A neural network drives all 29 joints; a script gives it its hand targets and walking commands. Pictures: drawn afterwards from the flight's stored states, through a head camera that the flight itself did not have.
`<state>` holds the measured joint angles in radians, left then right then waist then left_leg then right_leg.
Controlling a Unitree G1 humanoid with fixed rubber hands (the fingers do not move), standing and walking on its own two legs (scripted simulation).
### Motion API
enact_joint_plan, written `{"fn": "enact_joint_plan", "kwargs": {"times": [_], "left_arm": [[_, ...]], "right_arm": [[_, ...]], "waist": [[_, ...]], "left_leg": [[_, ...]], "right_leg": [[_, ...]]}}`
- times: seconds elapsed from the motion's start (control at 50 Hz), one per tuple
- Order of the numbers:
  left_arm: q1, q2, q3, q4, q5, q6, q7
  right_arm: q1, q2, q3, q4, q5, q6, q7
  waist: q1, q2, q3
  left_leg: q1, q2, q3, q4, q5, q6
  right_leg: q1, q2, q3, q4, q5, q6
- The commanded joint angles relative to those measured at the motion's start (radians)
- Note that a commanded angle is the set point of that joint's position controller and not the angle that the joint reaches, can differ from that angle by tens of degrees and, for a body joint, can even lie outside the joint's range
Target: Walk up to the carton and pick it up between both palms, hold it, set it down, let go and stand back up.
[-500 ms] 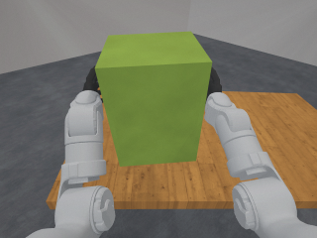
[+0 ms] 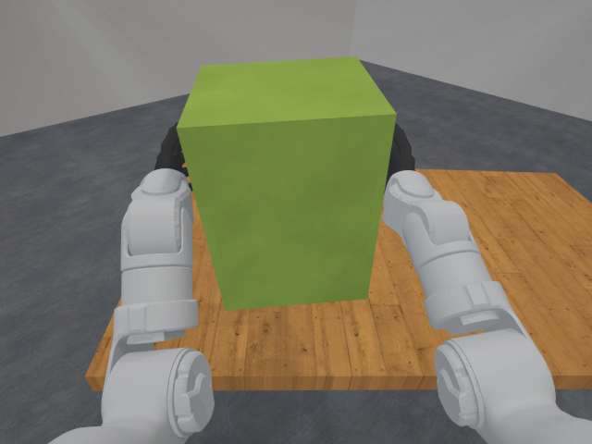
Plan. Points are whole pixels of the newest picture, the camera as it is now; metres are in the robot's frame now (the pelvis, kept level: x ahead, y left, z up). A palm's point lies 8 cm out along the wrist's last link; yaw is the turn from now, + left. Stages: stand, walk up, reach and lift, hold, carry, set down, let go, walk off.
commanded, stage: hold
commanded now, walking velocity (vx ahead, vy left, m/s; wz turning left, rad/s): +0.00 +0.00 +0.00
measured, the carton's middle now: (288, 187) +0.38 +0.00 +0.22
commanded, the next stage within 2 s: none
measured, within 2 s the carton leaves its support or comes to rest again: neither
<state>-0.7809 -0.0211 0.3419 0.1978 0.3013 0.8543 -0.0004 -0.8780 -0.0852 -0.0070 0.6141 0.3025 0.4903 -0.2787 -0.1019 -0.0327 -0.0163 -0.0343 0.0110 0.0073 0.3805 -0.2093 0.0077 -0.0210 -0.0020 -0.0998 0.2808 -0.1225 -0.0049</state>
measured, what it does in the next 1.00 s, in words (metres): stands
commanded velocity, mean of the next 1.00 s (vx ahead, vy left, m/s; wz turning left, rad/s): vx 0.00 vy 0.00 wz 0.00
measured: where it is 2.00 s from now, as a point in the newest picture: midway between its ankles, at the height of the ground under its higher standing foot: outside the picture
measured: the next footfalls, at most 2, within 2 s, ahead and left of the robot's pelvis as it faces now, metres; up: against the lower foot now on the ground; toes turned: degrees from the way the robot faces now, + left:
none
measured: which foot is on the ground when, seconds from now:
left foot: down 0.00-1.00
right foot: down 0.00-1.00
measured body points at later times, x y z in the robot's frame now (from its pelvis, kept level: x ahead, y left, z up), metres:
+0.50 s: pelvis +0.00 +0.00 +0.00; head -0.06 +0.02 +0.45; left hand +0.38 +0.15 +0.24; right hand +0.39 -0.14 +0.24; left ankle +0.01 +0.11 -0.75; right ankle +0.03 -0.11 -0.75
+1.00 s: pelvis +0.00 +0.00 +0.00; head -0.06 +0.02 +0.45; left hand +0.39 +0.15 +0.24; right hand +0.39 -0.14 +0.24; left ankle +0.01 +0.11 -0.75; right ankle +0.03 -0.11 -0.75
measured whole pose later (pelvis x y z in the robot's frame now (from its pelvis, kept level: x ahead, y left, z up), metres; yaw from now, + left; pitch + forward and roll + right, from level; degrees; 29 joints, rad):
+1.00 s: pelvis +0.00 +0.00 +0.00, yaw +0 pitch -8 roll -1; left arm -0.81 -0.01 0.35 0.24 0.30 0.84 0.00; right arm -0.90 -0.08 -0.02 0.65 0.28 0.49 -0.28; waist -0.09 -0.03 -0.02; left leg -0.04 0.01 0.01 0.37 -0.20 0.01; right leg -0.03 0.00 -0.10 0.28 -0.12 -0.01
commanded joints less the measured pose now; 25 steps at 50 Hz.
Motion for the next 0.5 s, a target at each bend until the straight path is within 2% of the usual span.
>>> {"fn": "enact_joint_plan", "kwargs": {"times": [0.0, 0.08, 0.12, 0.16, 0.2, 0.22, 0.24, 0.26, 0.3, 0.36, 0.44, 0.46, 0.48], "left_arm": [[-0.848, -0.614, -0.517, -0.145, -0.196, -0.095, -0.112], [-0.812, -0.596, -0.499, -0.135, -0.19, -0.095, -0.107], [-0.796, -0.583, -0.469, -0.1, -0.173, -0.089, -0.114], [-0.787, -0.574, -0.443, -0.059, -0.15, -0.083, -0.127], [-0.806, -0.601, -0.479, -0.086, -0.168, -0.085, -0.132], [-0.809, -0.598, -0.48, -0.064, -0.169, -0.083, -0.132], [-0.822, -0.61, -0.505, -0.12, -0.185, -0.088, -0.13], [-0.829, -0.61, -0.509, -0.115, -0.185, -0.086, -0.128], [-0.843, -0.615, -0.528, -0.147, -0.204, -0.092, -0.122], [-0.814, -0.605, -0.499, -0.093, -0.18, -0.087, -0.126], [-0.802, -0.597, -0.481, -0.107, -0.167, -0.092, -0.126], [-0.821, -0.608, -0.497, -0.103, -0.175, -0.093, -0.126], [-0.818, -0.61, -0.503, -0.116, -0.181, -0.095, -0.125]], "right_arm": [[-0.874, 0.736, 0.328, -0.371, 0.128, -0.049, 0.103], [-0.855, 0.743, 0.352, -0.387, 0.139, -0.044, 0.092], [-0.867, 0.741, 0.346, -0.377, 0.129, -0.042, 0.091], [-0.848, 0.731, 0.316, -0.324, 0.106, -0.04, 0.095], [-0.865, 0.726, 0.307, -0.34, 0.109, -0.051, 0.099], [-0.867, 0.721, 0.299, -0.333, 0.104, -0.048, 0.096], [-0.865, 0.734, 0.317, -0.358, 0.117, -0.053, 0.095], [-0.863, 0.726, 0.316, -0.35, 0.124, -0.049, 0.092], [-0.873, 0.734, 0.328, -0.38, 0.134, -0.049, 0.087], [-0.854, 0.729, 0.31, -0.351, 0.117, -0.043, 0.088], [-0.85, 0.732, 0.324, -0.351, 0.122, -0.046, 0.093], [-0.862, 0.723, 0.307, -0.345, 0.113, -0.048, 0.095], [-0.853, 0.725, 0.314, -0.351, 0.114, -0.05, 0.096]], "waist": [[-0.002, 0.073, -0.449], [0.007, 0.045, -0.455], [0.022, 0.025, -0.418], [0.02, 0.024, -0.351], [0.002, 0.061, -0.377], [-0.006, 0.062, -0.369], [-0.012, 0.074, -0.428], [-0.018, 0.089, -0.42], [-0.026, 0.085, -0.46], [-0.019, 0.075, -0.386], [0.005, 0.07, -0.393], [-0.009, 0.077, -0.394], [-0.009, 0.076, -0.408]], "left_leg": [[0.008, -0.055, -0.012, -0.039, 0.286, -0.057], [0.015, -0.062, -0.011, -0.033, 0.298, -0.048], [-0.008, -0.063, -0.006, -0.05, 0.251, -0.035], [-0.035, -0.058, 0.001, -0.077, 0.186, -0.029], [-0.03, -0.053, -0.003, -0.067, 0.217, -0.043], [-0.021, -0.056, -0.003, -0.063, 0.214, -0.044], [0.002, -0.059, -0.005, -0.043, 0.27, -0.053], [0.016, -0.061, -0.009, -0.035, 0.292, -0.06], [0.023, -0.063, -0.015, -0.027, 0.302, -0.061], [-0.012, -0.06, -0.011, -0.052, 0.237, -0.052], [-0.017, -0.059, -0.007, -0.059, 0.244, -0.047], [-0.012, -0.055, -0.01, -0.061, 0.231, -0.052], [-0.004, -0.056, -0.007, -0.053, 0.254, -0.055]], "right_leg": [[0.199, 0.079, 0.038, 0.02, 0.166, 0.047], [0.226, 0.077, 0.044, 0.022, 0.23, 0.057], [0.214, 0.073, 0.043, 0.013, 0.189, 0.06], [0.2, 0.069, 0.041, -0.001, 0.12, 0.053], [0.197, 0.072, 0.04, 0.004, 0.138, 0.042], [0.195, 0.071, 0.042, 0.0, 0.135, 0.044], [0.215, 0.073, 0.041, 0.013, 0.19, 0.045], [0.217, 0.074, 0.041, 0.014, 0.206, 0.046], [0.221, 0.072, 0.041, 0.018, 0.223, 0.054], [0.2, 0.068, 0.039, 0.006, 0.163, 0.052], [0.216, 0.072, 0.037, 0.015, 0.163, 0.052], [0.195, 0.074, 0.034, 0.012, 0.14, 0.048], [0.196, 0.075, 0.035, 0.014, 0.157, 0.047]]}}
